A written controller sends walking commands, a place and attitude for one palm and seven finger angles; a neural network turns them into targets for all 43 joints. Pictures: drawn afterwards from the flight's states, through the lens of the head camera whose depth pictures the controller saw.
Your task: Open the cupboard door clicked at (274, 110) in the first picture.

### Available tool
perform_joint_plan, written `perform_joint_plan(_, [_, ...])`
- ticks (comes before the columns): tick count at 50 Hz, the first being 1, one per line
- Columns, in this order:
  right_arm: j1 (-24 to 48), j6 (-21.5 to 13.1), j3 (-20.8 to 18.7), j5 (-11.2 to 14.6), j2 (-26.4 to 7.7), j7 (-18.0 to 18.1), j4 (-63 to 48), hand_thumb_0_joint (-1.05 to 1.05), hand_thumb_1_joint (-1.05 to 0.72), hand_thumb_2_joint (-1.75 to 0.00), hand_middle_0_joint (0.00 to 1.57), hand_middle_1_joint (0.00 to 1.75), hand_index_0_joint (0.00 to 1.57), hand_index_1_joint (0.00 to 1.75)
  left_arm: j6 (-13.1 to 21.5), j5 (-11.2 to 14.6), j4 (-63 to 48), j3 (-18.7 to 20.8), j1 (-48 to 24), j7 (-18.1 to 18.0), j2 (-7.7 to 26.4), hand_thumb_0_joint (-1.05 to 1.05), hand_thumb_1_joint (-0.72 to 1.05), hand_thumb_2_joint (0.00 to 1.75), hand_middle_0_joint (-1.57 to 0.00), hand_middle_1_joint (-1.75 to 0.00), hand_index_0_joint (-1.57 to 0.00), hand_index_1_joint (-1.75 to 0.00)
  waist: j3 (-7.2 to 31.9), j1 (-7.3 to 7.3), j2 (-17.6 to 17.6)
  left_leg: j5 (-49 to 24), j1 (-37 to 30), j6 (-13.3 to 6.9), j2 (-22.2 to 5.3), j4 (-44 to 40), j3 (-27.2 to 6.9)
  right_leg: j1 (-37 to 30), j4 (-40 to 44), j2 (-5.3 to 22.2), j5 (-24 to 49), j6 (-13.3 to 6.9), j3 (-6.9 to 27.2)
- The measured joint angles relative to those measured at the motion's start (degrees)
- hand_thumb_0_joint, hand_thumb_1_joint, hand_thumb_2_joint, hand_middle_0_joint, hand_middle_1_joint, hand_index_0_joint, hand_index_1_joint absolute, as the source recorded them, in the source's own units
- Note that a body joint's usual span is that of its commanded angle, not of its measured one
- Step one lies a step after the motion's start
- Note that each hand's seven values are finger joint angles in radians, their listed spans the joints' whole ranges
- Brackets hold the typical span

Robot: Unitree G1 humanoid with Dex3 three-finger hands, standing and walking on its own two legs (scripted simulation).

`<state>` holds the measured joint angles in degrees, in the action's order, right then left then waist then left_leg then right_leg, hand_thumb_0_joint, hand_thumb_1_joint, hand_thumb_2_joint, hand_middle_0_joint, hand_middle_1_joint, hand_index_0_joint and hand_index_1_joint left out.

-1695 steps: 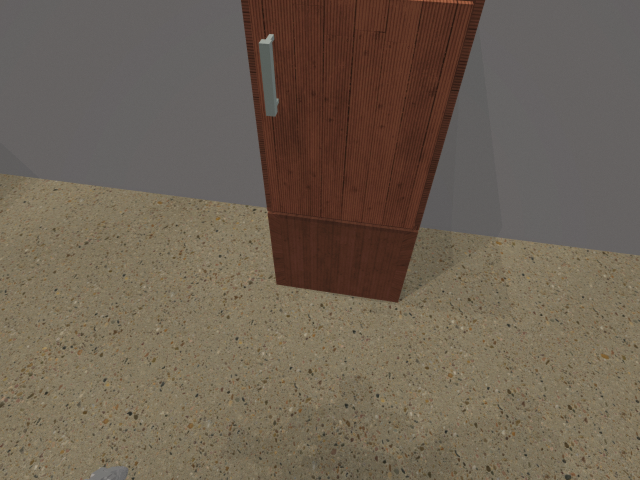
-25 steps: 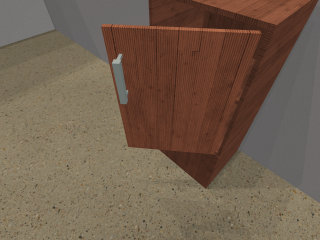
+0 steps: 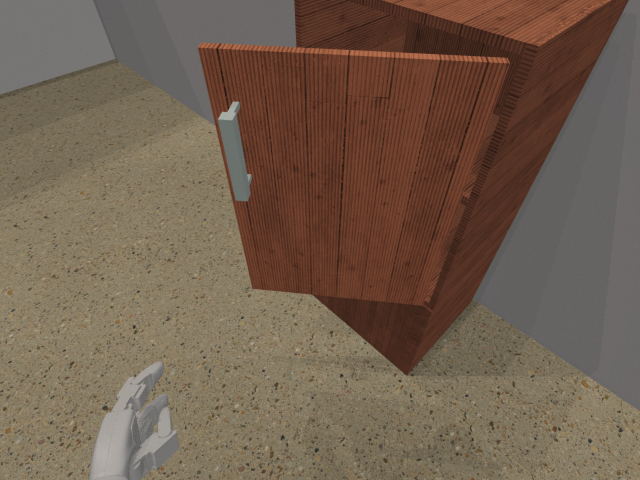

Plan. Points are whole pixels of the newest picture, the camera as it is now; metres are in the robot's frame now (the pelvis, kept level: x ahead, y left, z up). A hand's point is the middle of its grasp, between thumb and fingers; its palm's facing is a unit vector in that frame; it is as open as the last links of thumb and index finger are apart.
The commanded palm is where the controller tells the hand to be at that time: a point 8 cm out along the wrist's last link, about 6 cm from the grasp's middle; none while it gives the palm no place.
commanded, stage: raise the hand with hooked fingers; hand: left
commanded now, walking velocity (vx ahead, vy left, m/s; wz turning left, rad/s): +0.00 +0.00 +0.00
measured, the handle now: (239, 153) +0.59 +0.16 +0.10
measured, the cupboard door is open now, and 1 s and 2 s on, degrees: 38 38 38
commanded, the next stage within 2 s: move the hooked fingers beside the handle in 1.94 s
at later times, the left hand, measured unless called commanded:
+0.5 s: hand (149, 418) +0.20 +0.21 +0.00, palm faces -0.10 -0.99 -0.06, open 10.0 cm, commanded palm +0.17 +0.27 +0.01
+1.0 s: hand (100, 362) +0.24 +0.26 +0.06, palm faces -0.05 -1.00 -0.05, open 12.9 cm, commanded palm +0.21 +0.31 +0.07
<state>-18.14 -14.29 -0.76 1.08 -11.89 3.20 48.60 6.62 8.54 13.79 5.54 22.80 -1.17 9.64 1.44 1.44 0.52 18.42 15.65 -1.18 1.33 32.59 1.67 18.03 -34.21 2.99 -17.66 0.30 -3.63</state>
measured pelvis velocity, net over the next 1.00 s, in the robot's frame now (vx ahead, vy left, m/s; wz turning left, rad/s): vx -0.02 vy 0.02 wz -0.01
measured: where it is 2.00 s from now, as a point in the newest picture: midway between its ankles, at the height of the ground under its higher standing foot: outside the picture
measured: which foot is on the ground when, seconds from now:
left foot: down 0.00-1.00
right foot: down 0.00-1.00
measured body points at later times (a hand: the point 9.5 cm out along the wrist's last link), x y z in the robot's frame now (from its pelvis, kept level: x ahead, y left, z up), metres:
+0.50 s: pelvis -0.03 -0.01 -0.06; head +0.01 +0.00 +0.39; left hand +0.20 +0.27 +0.01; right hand +0.15 -0.24 -0.12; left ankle -0.02 +0.10 -0.73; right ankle +0.00 -0.12 -0.73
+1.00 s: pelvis -0.02 +0.02 -0.03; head +0.00 +0.03 +0.42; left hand +0.23 +0.32 +0.06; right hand +0.16 -0.22 -0.08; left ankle -0.02 +0.10 -0.73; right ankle +0.00 -0.12 -0.73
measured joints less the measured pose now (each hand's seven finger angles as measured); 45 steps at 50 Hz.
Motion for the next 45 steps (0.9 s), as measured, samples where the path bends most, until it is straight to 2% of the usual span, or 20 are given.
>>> perform_joint_plan(2, [2.09,-1.14,-0.67,-0.35,-0.83,-0.68,-3.73,0.01,-0.91,-0.9,0.2,0.3,0.2,0.3,7.66,1.81,-1.33,2.72,-3.08,4.35,0.32,0.01,0.84,0.87,-0.2,-0.35,-0.21,-0.34,1.95,0.29,0.05,1.36,5.19,0.28,-0.45,4.48,-0.06,5.03,-3.95,-0.25,-0.98,-0.39,-0.06])
perform_joint_plan(5, [5.71,-2.21,-1.56,-0.39,-1.9,-2.03,-9.57,0.01,-0.91,-0.9,0.2,0.3,0.2,0.3,19.36,4.88,0.02,6.06,-5.95,14.05,2.09,0.0,0.79,0.85,-0.2,-0.38,-0.21,-0.38,4.48,0.18,-0.94,4.24,13.93,0.84,-1.3,12.75,0.5,14.15,-12.23,-0.76,-3.57,-1.14,0.59])
perform_joint_plan(7, [7.67,-2.66,-2.1,0.11,-2.99,-2.63,-13.56,0.01,-0.91,-0.9,0.2,0.3,0.2,0.3,24.3,6.63,1.6,7.66,-6.51,21.75,3.69,0.0,0.75,0.83,-0.21,-0.41,-0.21,-0.4,5.13,-0.17,-1.44,6.34,18.83,1.17,-1.83,18.24,0.54,19.14,-17.54,-1.1,-5.41,-1.5,0.75])
perform_joint_plan(8, [8.33,-2.64,-2.27,0.49,-3.63,-2.62,-15.48,0.01,-0.91,-0.9,0.2,0.3,0.2,0.3,24.85,7.69,2.06,8.25,-6.31,25.05,4.48,0.0,0.72,0.82,-0.21,-0.42,-0.21,-0.42,5.36,-0.47,-1.67,7.34,20.78,1.34,-1.96,20.5,0.43,21.17,-19.82,-1.22,-6.26,-1.7,0.79])
perform_joint_plan(10, [9.03,-2.32,-2.49,1.22,-4.83,-2.04,-18.77,0.01,-0.91,-0.9,0.2,0.3,0.2,0.3,23.21,9.95,2.35,9.26,-5.27,29.54,5.58,0.0,0.68,0.81,-0.21,-0.45,-0.22,-0.44,5.58,-1.14,-1.99,8.7,23.73,1.46,-2.17,24.23,0.12,23.94,-23.28,-1.32,-7.68,-1.97,0.58])
perform_joint_plan(12, [9.01,-2.09,-2.58,1.63,-5.78,-1.16,-21.05,0.01,-0.91,-0.9,0.2,0.3,0.2,0.3,20.48,11.79,1.78,10.18,-4.05,31.06,5.95,0.0,0.63,0.79,-0.22,-0.48,-0.22,-0.47,5.43,-1.98,-1.94,9.82,25.56,1.73,-2.44,26.91,-0.6,25.29,-25.32,-1.49,-8.69,-2.11,-0.07])
perform_joint_plan(14, [8.58,-2.12,-2.44,1.73,-6.19,-0.31,-21.87,0.01,-0.91,-0.9,0.2,0.3,0.2,0.3,18.77,12.34,0.22,10.97,-3.28,30.27,5.89,0.0,0.58,0.77,-0.22,-0.51,-0.23,-0.5,4.91,-2.84,-1.69,10.65,26.54,1.83,-2.78,28.79,-1.6,25.54,-26.23,-1.78,-9.25,-2.28,-1.03])
perform_joint_plan(18, [7.33,-2.25,-0.83,1.33,-5.36,0.72,-20.12,0.01,-0.91,-0.9,0.2,0.3,0.2,0.3,17.85,11.32,-4.52,11.28,-4.15,28.08,6.19,0.01,0.49,0.73,-0.23,-0.57,-0.23,-0.56,3.84,-3.87,-1.11,11.33,27.26,1.91,-3.29,30.5,-3.56,24.8,-26.0,-2.3,-9.35,-2.53,-2.95])
perform_joint_plan(21, [6.5,-1.96,1.05,1.32,-3.65,0.9,-17.77,0.01,-0.91,-0.9,0.2,0.3,0.2,0.3,16.18,10.67,-6.26,10.83,-6.62,28.46,7.4,0.01,0.42,0.7,-0.23,-0.61,-0.24,-0.61,3.16,-3.43,-0.38,11.05,26.85,1.88,-3.44,30.09,-4.4,23.64,-24.55,-2.54,-8.72,-2.47,-3.76])
perform_joint_plan(24, [5.34,-1.31,2.72,1.35,-1.8,0.83,-16.27,0.01,-0.91,-0.9,0.2,0.3,0.2,0.3,12.72,10.63,-6.05,10.97,-8.94,29.52,9.18,0.01,0.35,0.67,-0.24,-0.66,-0.24,-0.65,2.81,-2.35,0.39,10.29,25.69,1.59,-3.49,28.35,-4.09,22.44,-22.46,-2.66,-7.64,-2.11,-3.48])
perform_joint_plan(27, [3.56,-0.86,3.61,1.31,-0.46,0.56,-15.77,0.01,-0.91,-0.9,0.2,0.3,0.2,0.3,9.75,11.66,-5.64,12.13,-9.34,29.61,10.35,0.01,0.28,0.64,-0.24,-0.7,-0.25,-0.7,2.89,-1.18,0.97,9.32,23.92,1.11,-3.43,25.77,-2.98,21.11,-20.06,-2.69,-6.41,-1.64,-2.42])
perform_joint_plan(30, [1.54,-0.92,3.87,1.24,-0.26,0.17,-15.7,0.01,-0.9,-0.9,0.21,0.3,0.2,0.3,8.93,12.75,-5.71,13.48,-8.58,28.78,10.61,0.0,0.21,0.61,-0.25,-0.75,-0.25,-0.74,3.37,-0.45,1.3,8.47,22.37,0.6,-3.13,23.37,-1.86,20.02,-18.05,-2.46,-5.45,-1.08,-1.36])
perform_joint_plan(37, [-0.38,-1.62,3.16,1.4,-2.94,0.24,-15.56,0.01,-0.9,-0.9,0.21,0.3,0.2,0.3,9.31,12.89,-5.6,14.03,-9.09,28.23,10.22,0.0,0.05,0.54,-0.26,-0.85,-0.26,-0.84,2.95,-0.8,1.3,7.67,20.09,-0.51,-2.22,20.96,-0.92,17.83,-15.66,-1.68,-4.49,-0.01,-0.45])
perform_joint_plan(45, [1.71,-2.11,2.61,1.8,-4.32,1.34,-15.87,0.01,-0.91,-0.9,0.2,0.3,0.2,0.3,6.94,11.2,-5.87,13.51,-12.64,27.42,10.96,0.0,-0.14,0.46,-0.27,-0.97,-0.28,-0.96,2.25,-1.36,0.55,7.08,16.36,-1.13,-1.66,18.53,-0.92,13.68,-12.63,-1.27,-3.62,0.63,-0.47])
